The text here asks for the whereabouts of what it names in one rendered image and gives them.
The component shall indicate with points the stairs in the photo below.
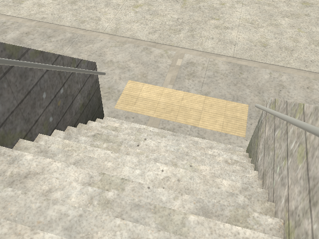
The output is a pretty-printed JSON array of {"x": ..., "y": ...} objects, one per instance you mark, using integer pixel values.
[{"x": 116, "y": 179}]

